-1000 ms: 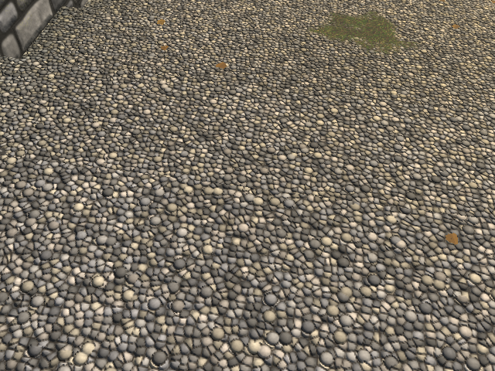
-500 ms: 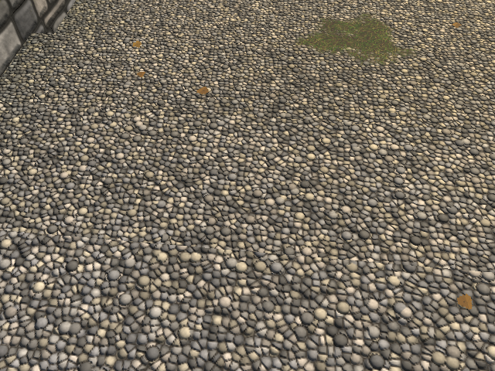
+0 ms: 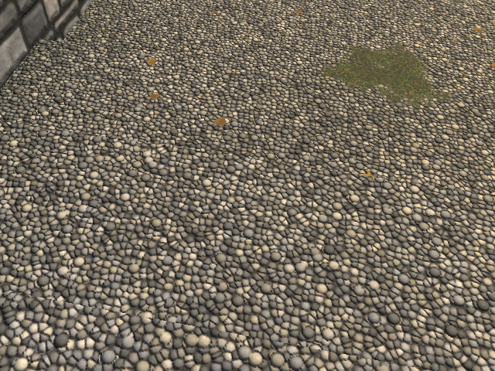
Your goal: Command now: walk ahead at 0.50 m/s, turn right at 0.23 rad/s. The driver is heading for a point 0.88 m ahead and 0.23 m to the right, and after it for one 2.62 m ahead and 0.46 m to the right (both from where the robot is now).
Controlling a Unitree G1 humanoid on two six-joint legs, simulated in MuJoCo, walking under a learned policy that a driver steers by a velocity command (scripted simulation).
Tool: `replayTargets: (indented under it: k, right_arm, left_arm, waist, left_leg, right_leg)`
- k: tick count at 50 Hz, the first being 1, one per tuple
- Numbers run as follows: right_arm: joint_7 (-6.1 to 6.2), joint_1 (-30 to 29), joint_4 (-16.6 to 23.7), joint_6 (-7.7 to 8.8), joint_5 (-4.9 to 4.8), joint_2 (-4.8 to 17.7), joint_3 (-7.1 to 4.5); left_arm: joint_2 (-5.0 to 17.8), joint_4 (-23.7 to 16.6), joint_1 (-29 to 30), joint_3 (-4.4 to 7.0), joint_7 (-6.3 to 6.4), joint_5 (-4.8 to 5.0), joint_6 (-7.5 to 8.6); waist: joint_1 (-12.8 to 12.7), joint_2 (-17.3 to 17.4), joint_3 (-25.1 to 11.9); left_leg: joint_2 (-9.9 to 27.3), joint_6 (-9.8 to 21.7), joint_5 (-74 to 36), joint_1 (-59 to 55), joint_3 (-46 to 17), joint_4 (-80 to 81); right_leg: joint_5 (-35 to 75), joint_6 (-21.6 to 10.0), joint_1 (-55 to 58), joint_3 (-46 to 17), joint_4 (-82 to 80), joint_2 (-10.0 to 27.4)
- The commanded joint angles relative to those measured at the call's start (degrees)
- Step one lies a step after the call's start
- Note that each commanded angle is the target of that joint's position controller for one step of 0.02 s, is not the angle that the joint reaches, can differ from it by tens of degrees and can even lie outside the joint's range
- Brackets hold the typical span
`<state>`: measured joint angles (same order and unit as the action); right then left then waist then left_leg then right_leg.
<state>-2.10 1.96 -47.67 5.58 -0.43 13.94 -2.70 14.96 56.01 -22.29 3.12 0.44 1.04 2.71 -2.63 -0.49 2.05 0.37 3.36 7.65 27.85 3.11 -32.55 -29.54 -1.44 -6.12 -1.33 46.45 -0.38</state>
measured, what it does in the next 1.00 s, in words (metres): walks ahead, turning right: right foot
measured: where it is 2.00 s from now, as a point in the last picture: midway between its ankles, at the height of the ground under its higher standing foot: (313, 255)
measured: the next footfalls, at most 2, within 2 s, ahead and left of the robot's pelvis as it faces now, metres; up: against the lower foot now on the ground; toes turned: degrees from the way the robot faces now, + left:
right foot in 0.50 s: +0.40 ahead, -0.16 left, +0.00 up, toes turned -18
left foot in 1.14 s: +0.86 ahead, -0.07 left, -0.15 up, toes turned -27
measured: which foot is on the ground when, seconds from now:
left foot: down 0.00-0.50, up 0.52-1.00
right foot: up 0.00-0.48, down 0.50-1.00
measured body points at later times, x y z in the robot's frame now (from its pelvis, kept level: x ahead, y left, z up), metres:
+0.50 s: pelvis +0.27 -0.04 -0.01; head +0.29 -0.06 +0.44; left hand +0.51 +0.15 -0.10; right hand +0.21 -0.31 -0.15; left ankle +0.12 +0.10 -0.71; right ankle +0.36 -0.15 -0.72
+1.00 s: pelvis +0.54 -0.11 -0.02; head +0.54 -0.13 +0.43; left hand +0.67 +0.15 -0.12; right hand +0.61 -0.42 -0.11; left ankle +0.78 -0.04 -0.71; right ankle +0.36 -0.15 -0.72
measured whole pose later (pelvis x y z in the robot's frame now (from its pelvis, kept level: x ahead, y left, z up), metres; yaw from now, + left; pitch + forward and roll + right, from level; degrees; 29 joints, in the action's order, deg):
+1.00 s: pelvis +0.54 -0.11 -0.02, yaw -27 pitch +3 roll +0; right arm -4.9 4.2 -43.9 6.2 0.8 16.3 -3.9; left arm 15.3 45.1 -25.9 3.7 2.9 1.0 3.6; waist -3.3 2.8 -2.4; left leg 3.8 2.6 -20.5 38.9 -4.9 -35.6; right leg -33.5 -3.5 -7.7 -7.6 38.7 -5.0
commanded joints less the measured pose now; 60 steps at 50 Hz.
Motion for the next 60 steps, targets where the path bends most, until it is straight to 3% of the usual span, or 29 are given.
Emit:
replayTargets:
  k: [1, 2, 3, 5, 7, 11, 17, 20, 22, 24, 25, 26, 27, 28, 30, 32, 34, 36, 37, 39, 40, 43, 50, 54, 55, 57, 58, 59, 60]
  right_arm:
    - [0.77, 18.5, -2.4, -0.1, -0.29, 8.9, -2.69]
    - [0.91, 13.5, -1.7, 0.05, 0.14, 7.3, -2.13]
    - [0.92, 10.7, -1.5, 0.3, 0.62, 5.6, -1.75]
    - [0.92, 9.0, -2.3, 0.78, 1.47, 3.9, -1.54]
    - [1.13, 9.3, -3.3, 1.26, 1.4, 4.9, -1.98]
    - [2.25, 11.2, -4.7, 1.25, 1.68, 6.9, -2.72]
    - [3.42, 14.8, -6.2, -0.08, 1.15, 9.2, -3.17]
    - [3.42, 16.2, -6.7, -1.48, 0.18, 10.2, -3.77]
    - [3.82, 15.0, -6.3, -2.38, -0.32, 11.6, -4.23]
    - [4.48, 12.3, -6.0, -3.05, -0.35, 12.7, -4.31]
    - [4.65, 12.0, -5.2, -2.87, 0.25, 11.9, -3.88]
    - [3.25, 19.3, -2.9, -1.54, 2.5, 2.2, -1.26]
    - [2.0, 15.1, -1.6, 1.12, 0.06, 6.5, -1.88]
    - [1.53, 8.3, 0.6, 2.46, -2.22, 10.6, -3.07]
    - [2.33, 8.0, 0.3, 2.49, -0.59, 10.3, -3.47]
    - [2.46, 9.6, 0.6, 0.66, -0.05, 9.5, -3.87]
    - [2.74, 7.9, 1.8, -0.75, 0.56, 8.4, -3.71]
    - [1.84, 8.9, 1.4, -0.68, 1.72, 5.4, -2.63]
    - [1.32, 8.8, 1.2, -0.59, 1.5, 5.7, -2.63]
    - [0.86, 1.3, 4.3, 0.04, -0.64, 8.9, -3.67]
    - [0.72, -0.9, 5.2, 0.27, -0.14, 8.8, -3.44]
    - [-0.46, -3.3, 6.0, 0.85, 1.51, 5.9, -2.45]
    - [-4.0, -8.7, 10.4, 2.09, 0.93, 4.6, -0.82]
    - [-3.12, -4.4, 8.9, 1.55, 0.45, 5.3, -0.96]
    - [-2.57, 0.0, 7.5, 1.74, 0.58, 6.7, -1.56]
    - [-1.8, 22.4, 0.4, 1.56, 0.97, 10.5, -3.5]
    - [-2.3, 30.1, -2.8, 1.67, 1.92, 11.2, -2.75]
    - [-2.29, 32.3, -4.5, 0.99, 1.41, 14.4, -3.21]
    - [-1.8, 31.7, -4.3, -0.42, -0.5, 15.6, -4.04]
  left_arm:
    - [8.1, -5.7, 1.6, 1.55, -0.15, 2.39, 2.52]
    - [7.9, -6.4, 4.3, 1.71, 0.38, 2.29, 2.48]
    - [7.2, -6.5, 4.7, 2.13, 0.74, 1.47, 2.09]
    - [4.5, -5.6, 1.4, 2.36, 0.65, 1.29, 0.49]
    - [3.1, -6.2, 1.9, 2.39, 0.76, 1.33, -0.82]
    - [2.7, -8.6, 7.0, 2.5, 0.4, 0.49, -1.19]
    - [0.9, -13.8, 18.2, 1.34, -2.28, -0.02, -0.02]
    - [1.7, -16.3, 19.6, 1.58, -3.24, 0.23, -0.6]
    - [3.3, -17.3, 17.3, 2.37, -3.78, 0.24, -0.87]
    - [8.0, -15.2, 5.0, 4.85, -3.6, 0.6, -0.71]
    - [13.2, -13.4, -4.2, 7.05, -2.54, 0.42, -0.97]
    - [18.0, -14.0, -1.1, 7.49, -2.22, 1.36, -0.52]
    - [13.6, -15.7, -3.1, 5.89, -2.68, 0.68, 0.47]
    - [10.0, -15.7, -0.8, 4.87, -2.9, 0.15, 1.06]
    - [7.2, -16.7, 6.2, 3.91, -2.73, 0.23, 1.3]
    - [5.6, -17.4, 7.9, 3.1, -2.38, -0.06, 1.73]
    - [7.1, -17.8, 7.3, 3.28, -1.47, 0.23, 1.6]
    - [9.7, -17.7, 5.1, 4.21, -0.39, -1.37, 1.11]
    - [9.2, -17.5, 4.3, 4.08, -0.14, -1.32, 0.96]
    - [8.9, -14.6, -2.1, 3.74, 1.04, 0.11, 1.92]
    - [8.3, -13.7, -2.1, 3.34, 1.75, 0.51, 2.06]
    - [8.0, -13.7, -1.9, 2.96, 2.37, -0.44, 2.09]
    - [7.7, -12.3, -7.1, 2.29, 3.25, 0.48, 0.34]
    - [6.5, -11.8, -6.4, 1.98, 3.72, 1.17, -0.4]
    - [6.6, -11.4, -6.3, 1.94, 3.4, 1.21, -0.33]
    - [7.3, -10.7, -3.6, 1.82, 1.71, 0.82, 0.29]
    - [-0.2, -8.8, -10.2, 0.69, 0.38, 0.38, 1.67]
    - [0.8, -9.7, -18.6, -0.38, 0.41, 1.67, 2.96]
    - [3.8, -12.5, -15.5, -0.64, 0.25, 2.49, 3.55]
  waist:
    - [9.3, 8.7, -12.0]
    - [7.3, 5.1, -7.3]
    - [5.7, 5.4, -4.1]
    - [3.0, 6.8, -2.9]
    - [2.3, 5.5, -1.0]
    - [2.8, 3.6, 1.1]
    - [6.3, 1.9, 2.8]
    - [6.1, 2.7, 3.1]
    - [3.6, 4.6, 0.8]
    - [-3.8, 5.8, -4.9]
    - [-7.9, -0.5, -10.0]
    - [0.7, -15.6, -13.3]
    - [-2.4, -11.5, -20.9]
    - [-3.5, -7.6, -13.3]
    - [0.8, 0.4, -6.4]
    - [3.5, 1.0, -5.9]
    - [3.8, 1.0, -4.5]
    - [3.4, 0.9, -6.9]
    - [3.1, 0.2, -6.8]
    - [0.5, -3.4, -2.9]
    - [0.7, -3.5, 0.1]
    - [-0.5, -4.2, -0.1]
    - [-3.6, -3.4, 3.0]
    - [-2.6, -4.1, 2.1]
    - [-0.8, -3.7, 0.7]
    - [10.2, -0.9, -9.0]
    - [9.1, 12.3, -16.2]
    - [6.2, 23.9, -23.5]
    - [7.4, 19.7, -29.2]
  left_leg:
    - [21.0, 10.4, 15.5, -40.8, -32.9, 16.1]
    - [18.8, 8.7, 11.9, -32.3, -26.4, 18.1]
    - [17.0, 7.8, 8.3, -26.0, -21.2, 20.2]
    - [14.4, 6.5, 3.1, -19.8, -13.7, 23.1]
    - [14.2, 6.7, -1.5, -17.6, -8.8, 24.8]
    - [13.8, 6.4, -8.2, -20.0, -2.0, 25.7]
    - [13.9, 5.0, -17.4, -24.5, 6.6, 23.6]
    - [15.6, 5.0, -25.2, -30.2, 8.4, 18.5]
    - [16.4, 4.1, -41.9, -32.8, 9.6, 11.8]
    - [14.4, 2.0, -49.6, -29.3, 10.8, -4.7]
    - [11.3, -0.5, -34.7, -18.6, 11.3, -22.7]
    - [-0.7, -3.8, 23.2, 7.6, 6.2, -43.2]
    - [-3.0, -3.0, 26.8, 14.7, -7.2, -49.5]
    - [0.0, -1.3, 21.0, 18.4, -8.5, -48.4]
    - [4.5, -1.5, 13.9, 12.6, -8.4, -39.9]
    - [6.2, -2.8, 10.8, 6.7, -9.2, -33.3]
    - [6.0, -4.2, 8.9, 7.0, -8.4, -25.9]
    - [5.6, -5.3, -0.7, 6.7, -7.3, -24.7]
    - [6.0, -5.2, -4.4, 8.1, -7.5, -23.6]
    - [7.1, -4.2, -9.8, 19.6, -11.1, -17.4]
    - [6.9, -4.3, -15.9, 18.4, -10.8, -10.2]
    - [4.7, -3.0, -29.5, 11.5, -8.5, -5.3]
    - [3.6, -0.4, -28.6, 18.8, -7.6, 0.2]
    - [4.7, -1.4, -30.5, 6.0, -7.6, 9.6]
    - [5.2, -1.0, -29.9, 1.6, -6.8, 12.2]
    - [5.8, 1.2, -32.6, -27.2, -4.1, 12.1]
    - [13.8, 5.7, -56.7, -51.6, -11.2, -6.0]
    - [19.8, 11.4, -74.3, -61.6, -23.9, -11.2]
    - [24.3, 17.4, -54.4, -63.8, -34.6, -4.3]
  right_leg:
    - [0.4, -2.0, -37.2, -6.1, 29.1, 2.0]
    - [6.2, -1.9, -35.2, -5.0, 26.6, 5.0]
    - [10.1, -1.6, -32.9, -5.0, 23.5, 6.6]
    - [13.7, -1.3, -26.9, -5.6, 20.8, 8.4]
    - [16.0, -1.0, -28.2, -5.5, 18.6, 8.8]
    - [26.9, -0.2, -34.0, -6.4, 8.7, 8.4]
    - [35.5, -1.3, -31.5, 1.1, -6.6, 6.8]
    - [27.7, -2.5, -31.8, 4.1, -7.1, 5.1]
    - [20.8, -4.5, -26.8, 7.5, -7.4, 1.9]
    - [21.0, -7.8, -10.4, 8.6, -11.3, -2.3]
    - [22.1, -11.1, 5.2, -1.4, -16.2, 1.9]
    - [17.4, -21.5, 23.7, -30.3, -19.8, 14.5]
    - [11.2, -25.2, 27.4, -45.3, -28.7, 18.5]
    - [17.4, -21.7, 22.5, -36.7, -30.2, 16.9]
    - [30.3, -18.1, 7.2, -24.0, -29.6, 13.3]
    - [31.5, -17.1, 0.0, -20.5, -31.1, 10.8]
    - [33.7, -16.7, -3.3, -18.8, -32.0, 9.9]
    - [40.6, -17.0, -3.9, -15.8, -29.5, 9.6]
    - [40.6, -16.4, -3.9, -15.0, -28.9, 9.3]
    - [28.1, -14.4, 3.0, -18.6, -30.0, 10.3]
    - [22.2, -13.5, -1.1, -15.8, -30.2, 8.4]
    - [15.4, -12.2, -7.8, -14.0, -26.5, 6.8]
    - [16.1, -10.9, -2.2, -17.7, -10.3, 8.2]
    - [21.7, -7.0, -2.2, -15.7, -1.9, 6.2]
    - [27.4, -6.3, -0.2, -14.9, 4.0, 5.6]
    - [31.4, -2.7, -9.5, -9.8, 31.3, 1.2]
    - [-17.7, 1.0, -32.4, -9.5, 58.2, -7.7]
    - [-20.7, 3.8, -43.6, -13.2, 69.9, -7.1]
    - [-17.0, 5.3, -50.4, -12.6, 70.3, -5.2]
Keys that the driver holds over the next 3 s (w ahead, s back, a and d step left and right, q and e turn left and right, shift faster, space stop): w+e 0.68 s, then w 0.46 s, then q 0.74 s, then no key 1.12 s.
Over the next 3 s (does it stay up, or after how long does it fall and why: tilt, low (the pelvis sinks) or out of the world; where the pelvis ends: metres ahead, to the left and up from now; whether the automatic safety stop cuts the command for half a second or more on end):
stays up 0.87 -0.14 -0.13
